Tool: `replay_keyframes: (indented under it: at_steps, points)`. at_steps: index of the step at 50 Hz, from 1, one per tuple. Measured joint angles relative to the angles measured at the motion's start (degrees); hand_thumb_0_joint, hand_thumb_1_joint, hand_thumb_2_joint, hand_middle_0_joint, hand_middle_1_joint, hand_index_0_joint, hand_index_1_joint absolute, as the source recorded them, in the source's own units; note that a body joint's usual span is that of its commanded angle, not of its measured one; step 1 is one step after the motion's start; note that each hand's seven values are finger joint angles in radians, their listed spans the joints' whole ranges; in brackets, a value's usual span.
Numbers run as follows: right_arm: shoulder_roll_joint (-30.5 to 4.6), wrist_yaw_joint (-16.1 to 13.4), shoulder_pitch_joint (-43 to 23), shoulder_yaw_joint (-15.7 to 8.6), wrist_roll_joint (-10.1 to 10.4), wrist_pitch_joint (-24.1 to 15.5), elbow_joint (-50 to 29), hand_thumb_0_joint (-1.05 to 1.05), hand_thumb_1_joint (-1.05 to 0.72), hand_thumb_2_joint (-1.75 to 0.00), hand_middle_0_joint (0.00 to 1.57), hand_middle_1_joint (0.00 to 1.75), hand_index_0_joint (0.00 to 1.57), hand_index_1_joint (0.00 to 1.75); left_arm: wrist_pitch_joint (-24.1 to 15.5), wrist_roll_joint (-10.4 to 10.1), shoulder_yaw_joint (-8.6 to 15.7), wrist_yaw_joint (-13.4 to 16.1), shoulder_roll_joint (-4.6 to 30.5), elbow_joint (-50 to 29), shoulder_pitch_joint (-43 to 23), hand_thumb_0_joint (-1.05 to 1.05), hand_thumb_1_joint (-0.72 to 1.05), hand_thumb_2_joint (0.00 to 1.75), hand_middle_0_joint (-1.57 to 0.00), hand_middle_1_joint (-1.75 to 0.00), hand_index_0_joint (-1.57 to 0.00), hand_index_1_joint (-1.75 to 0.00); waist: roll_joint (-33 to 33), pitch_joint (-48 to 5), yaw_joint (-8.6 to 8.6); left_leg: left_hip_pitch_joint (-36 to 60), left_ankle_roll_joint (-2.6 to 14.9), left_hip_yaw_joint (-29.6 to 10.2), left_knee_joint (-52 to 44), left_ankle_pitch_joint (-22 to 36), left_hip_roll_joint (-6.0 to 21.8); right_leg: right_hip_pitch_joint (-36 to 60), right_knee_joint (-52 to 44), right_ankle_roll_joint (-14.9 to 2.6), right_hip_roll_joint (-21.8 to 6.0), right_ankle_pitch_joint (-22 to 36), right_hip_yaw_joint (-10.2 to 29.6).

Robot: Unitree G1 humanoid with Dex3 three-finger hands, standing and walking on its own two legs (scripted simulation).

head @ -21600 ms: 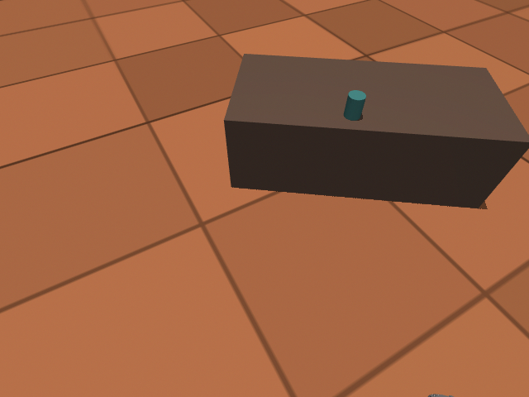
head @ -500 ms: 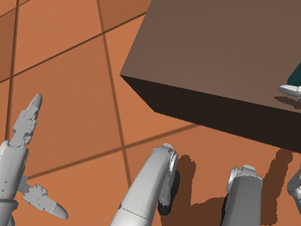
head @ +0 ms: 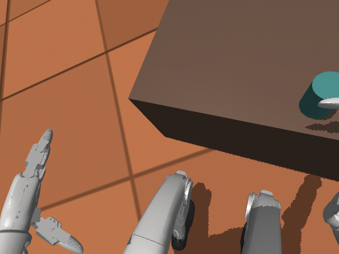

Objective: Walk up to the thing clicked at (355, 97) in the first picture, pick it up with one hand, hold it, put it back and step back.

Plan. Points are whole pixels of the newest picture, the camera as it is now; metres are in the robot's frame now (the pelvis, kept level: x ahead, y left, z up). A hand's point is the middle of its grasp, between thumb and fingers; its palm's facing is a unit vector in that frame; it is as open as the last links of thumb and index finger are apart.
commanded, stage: rise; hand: right
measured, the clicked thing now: (322, 96) +0.51 -0.22 -0.08
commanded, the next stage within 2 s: home in 0.18 s
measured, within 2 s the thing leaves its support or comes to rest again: neither
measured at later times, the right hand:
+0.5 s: hand out of the picture +0.47 -0.36 +0.13, palm faces +0.44 +0.86 -0.27, open 17.2 cm
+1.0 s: hand out of the picture +0.29 -0.23 +0.11, palm faces +0.23 +0.94 -0.24, open 17.4 cm
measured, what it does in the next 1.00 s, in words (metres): rises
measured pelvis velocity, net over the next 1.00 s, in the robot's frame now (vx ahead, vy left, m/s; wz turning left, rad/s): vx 0.08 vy -0.01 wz -0.07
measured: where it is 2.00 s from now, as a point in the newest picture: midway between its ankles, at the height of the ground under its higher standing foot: (212, 245)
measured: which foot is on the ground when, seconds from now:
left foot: down 0.00-1.00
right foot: down 0.00-1.00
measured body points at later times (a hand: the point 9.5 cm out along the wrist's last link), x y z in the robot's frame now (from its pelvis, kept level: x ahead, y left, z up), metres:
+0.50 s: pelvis +0.03 -0.01 +0.13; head +0.14 -0.07 +0.56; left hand +0.20 +0.22 +0.13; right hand +0.44 -0.41 +0.14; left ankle +0.08 +0.14 -0.52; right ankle +0.05 -0.13 -0.52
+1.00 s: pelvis +0.08 -0.01 +0.18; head +0.12 -0.03 +0.63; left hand +0.25 +0.21 +0.13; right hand +0.28 -0.28 +0.13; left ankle +0.08 +0.14 -0.52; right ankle +0.05 -0.13 -0.52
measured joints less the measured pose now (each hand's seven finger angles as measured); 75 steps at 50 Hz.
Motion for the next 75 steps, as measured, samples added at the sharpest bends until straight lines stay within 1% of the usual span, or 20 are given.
replay_keyframes:
  at_steps: [3,7,8,10,13,16,19,23,27,30,33,38,43,48,50,53,57,61,66,75]
  points:
    - [-0.43,0.55,-0.81,0.67,0.34,1.90,0.64,-0.01,0.47,-0.09,0.13,0.11,0.14,0.11,1.51,-0.04,-1.57,0.61,-0.76,2.60,-0.28,-0.01,-0.53,0.06,-0.06,-0.05,-0.06,-0.05,-0.62,-0.35,-1.23,3.21,-0.08,0.03,-2.87,0.55,0.12,3.06,-2.77,-0.16,0.06,0.60,-0.19]
    - [-1.54,1.73,-2.55,2.05,1.08,3.31,3.99,-0.01,0.48,-0.07,0.10,0.08,0.11,0.08,2.34,-0.26,-3.12,1.33,-0.96,5.39,-0.93,-0.01,-0.54,0.06,-0.06,-0.05,-0.06,-0.05,-1.50,-0.44,-2.60,7.18,-0.27,-0.10,-6.50,1.40,0.34,6.89,-6.28,-0.50,0.21,1.49,-0.60]
    - [-2.32,1.39,-2.90,2.47,-0.25,3.92,5.32,-0.01,0.49,-0.06,0.09,0.07,0.10,0.08,3.10,-0.47,-3.57,1.51,-0.98,5.60,-1.34,-0.01,-0.54,0.06,-0.07,-0.05,-0.06,-0.06,-1.44,-0.19,-2.88,8.25,-0.34,-0.33,-7.40,1.68,0.24,8.08,-7.20,-0.56,0.09,1.69,-0.89]
    - [-3.95,-0.27,-2.99,3.81,-2.32,7.45,7.57,-0.01,0.49,-0.06,0.08,0.07,0.09,0.07,4.80,-0.97,-4.21,1.61,-1.05,5.28,-1.83,-0.01,-0.54,0.06,-0.07,-0.06,-0.07,-0.06,-1.51,0.51,-3.44,10.78,-0.45,-0.76,-9.71,2.42,0.09,10.81,-9.52,-0.67,-0.13,2.25,-1.49]
    - [-3.82,-2.96,-2.68,5.29,-3.81,12.16,9.23,-0.01,0.49,-0.06,0.07,0.06,0.08,0.07,6.00,-1.46,-4.69,1.66,-1.44,5.76,-0.76,-0.01,-0.53,0.07,-0.07,-0.06,-0.07,-0.06,-1.74,1.10,-4.99,14.91,-0.64,-1.16,-14.08,3.75,0.12,15.02,-13.85,-0.92,-0.18,3.49,-2.19]
    - [-3.56,-5.38,-1.08,5.11,-4.88,15.65,9.31,-0.01,0.47,-0.07,0.06,0.06,0.08,0.07,7.71,-1.76,-5.97,1.66,-1.53,8.45,-0.20,-0.01,-0.47,0.09,-0.07,-0.06,-0.06,-0.07,-1.76,1.02,-6.31,19.30,-0.70,-1.47,-18.60,5.01,-0.03,19.49,-18.23,-1.06,-0.38,4.56,-2.79]
    - [-3.63,-7.82,-0.41,6.06,-4.80,17.28,10.02,-0.01,0.47,-0.07,0.06,0.06,0.07,0.07,9.11,-1.90,-7.05,2.28,-1.72,12.28,-0.41,-0.01,-0.36,0.16,-0.08,-0.08,-0.08,-0.09,-1.59,1.00,-7.71,24.19,-0.74,-1.49,-22.86,5.98,-0.02,24.27,-22.27,-1.14,-0.42,5.42,-3.07]
    - [-4.30,-10.21,-0.98,8.11,-4.53,17.96,12.67,-0.01,0.49,-0.07,0.05,0.06,0.07,0.06,10.56,-1.70,-10.71,3.50,-2.74,17.36,-2.86,-0.01,-0.14,0.29,-0.10,-0.12,-0.10,-0.13,-1.24,1.04,-9.37,29.99,-0.70,-1.37,-27.86,7.21,0.01,29.83,-26.90,-1.12,-0.41,6.53,-3.23]
    - [-2.83,-10.61,1.64,10.69,-3.71,18.65,11.92,-0.01,0.49,-0.08,0.05,0.06,0.06,0.06,10.84,-1.72,-15.14,3.27,-5.03,20.68,-5.12,-0.01,0.10,0.43,-0.12,-0.16,-0.12,-0.17,-1.63,0.91,-11.09,35.01,-0.69,-1.40,-31.93,8.03,0.41,34.73,-30.94,-1.20,-0.03,7.45,-3.53]
    - [-0.10,-10.47,6.95,13.11,-2.43,20.34,7.94,-0.01,0.49,-0.08,0.05,0.06,0.06,0.06,11.20,-2.40,-16.70,2.75,-6.60,22.66,-5.95,0.00,0.26,0.53,-0.14,-0.19,-0.14,-0.19,-2.24,0.78,-12.38,38.67,-0.77,-1.61,-34.64,8.43,0.89,38.47,-33.91,-1.34,0.43,8.03,-3.95]
    - [3.45,-10.55,13.63,16.38,-1.00,22.65,2.18,-0.01,0.49,-0.08,0.05,0.06,0.06,0.07,11.82,-3.46,-16.33,3.04,-6.98,25.04,-6.32,0.00,0.41,0.61,-0.16,-0.22,-0.16,-0.22,-2.55,0.88,-13.67,42.33,-0.97,-1.91,-37.09,8.68,1.38,42.32,-36.74,-1.56,0.90,8.50,-4.45]
    - [10.81,-11.00,25.27,22.02,1.06,25.64,-10.07,-0.01,0.51,-0.08,0.05,0.06,0.06,0.06,12.85,-4.58,-14.78,4.81,-6.10,29.31,-6.77,0.00,0.61,0.73,-0.18,-0.25,-0.18,-0.25,-2.08,1.64,-15.81,47.96,-1.10,-2.28,-40.37,8.92,1.94,48.33,-40.73,-1.63,1.42,9.09,-5.08]
    - [16.65,-12.12,36.27,26.82,2.56,26.47,-21.58,-0.01,0.52,-0.07,0.05,0.06,0.06,0.06,13.27,-4.96,-14.26,6.67,-6.38,32.23,-7.51,0.01,0.76,0.81,-0.19,-0.27,-0.19,-0.27,-1.24,2.80,-17.19,52.98,-0.92,-2.37,-42.94,9.01,2.16,53.76,-44.13,-1.34,1.61,9.62,-5.36]
    - [19.87,-12.76,46.23,30.81,3.56,27.36,-30.87,-0.01,0.53,-0.07,0.06,0.06,0.07,0.06,13.39,-5.06,-13.49,7.59,-7.64,34.08,-8.03,0.01,0.84,0.86,-0.20,-0.29,-0.20,-0.29,-1.42,3.35,-18.23,56.37,-0.56,-2.21,-44.46,8.90,2.18,57.45,-46.39,-0.91,1.62,9.97,-5.33]
    - [20.91,-13.26,50.44,31.70,3.66,28.14,-34.68,-0.01,0.53,-0.06,0.06,0.05,0.07,0.06,12.36,-5.25,-13.65,7.97,-7.59,37.86,-9.70,0.01,0.86,0.87,-0.20,-0.29,-0.20,-0.29,-1.87,3.46,-18.21,57.20,-0.37,-2.10,-44.69,8.80,2.00,58.32,-46.70,-0.73,1.43,9.91,-5.24]
    - [22.09,-13.84,57.05,34.17,3.70,29.49,-40.70,-0.01,0.54,-0.06,0.05,0.05,0.06,0.06,12.27,-5.42,-13.27,8.78,-7.61,43.56,-11.83,0.01,0.88,0.89,-0.20,-0.29,-0.20,-0.29,-2.68,3.36,-18.42,57.92,-0.17,-1.91,-44.38,8.35,1.79,59.06,-46.51,-0.51,1.21,9.57,-5.04]
    - [23.29,-14.12,63.02,37.06,3.51,31.00,-45.44,-0.01,0.55,-0.05,0.05,0.05,0.06,0.06,11.79,-5.35,-12.68,10.02,-7.54,48.27,-13.06,0.01,0.89,0.89,-0.20,-0.30,-0.21,-0.30,-3.48,3.57,-19.04,58.07,0.02,-1.52,-43.11,7.56,1.81,59.25,-45.67,-0.29,1.22,9.16,-4.61]
    - [23.83,-14.49,65.35,38.06,3.16,32.56,-47.82,-0.01,0.56,-0.05,0.05,0.05,0.06,0.05,10.20,-5.18,-12.37,11.14,-7.57,50.44,-13.59,0.01,0.90,0.90,-0.20,-0.30,-0.21,-0.30,-3.63,4.20,-19.52,57.59,0.36,-1.22,-41.63,7.03,1.87,58.91,-44.80,0.03,1.29,9.10,-4.24]
    - [23.63,-15.21,64.82,37.66,2.61,34.18,-48.95,-0.01,0.56,-0.04,0.05,0.05,0.06,0.05,7.44,-4.81,-12.20,12.17,-7.48,51.61,-14.13,0.01,0.90,0.90,-0.20,-0.30,-0.21,-0.30,-3.62,4.68,-19.61,57.17,0.78,-0.96,-40.52,6.91,1.89,58.66,-44.31,0.41,1.32,9.43,-3.92]
    - [24.31,-15.66,64.06,37.70,1.98,36.19,-49.83,-0.01,0.55,-0.05,0.05,0.05,0.06,0.06,3.70,-4.21,-12.01,12.57,-7.07,52.91,-14.63,0.01,0.90,0.90,-0.20,-0.30,-0.21,-0.30,-3.73,4.39,-19.30,57.37,1.09,-0.88,-40.54,7.46,1.82,59.03,-44.73,0.66,1.27,10.24,-3.82]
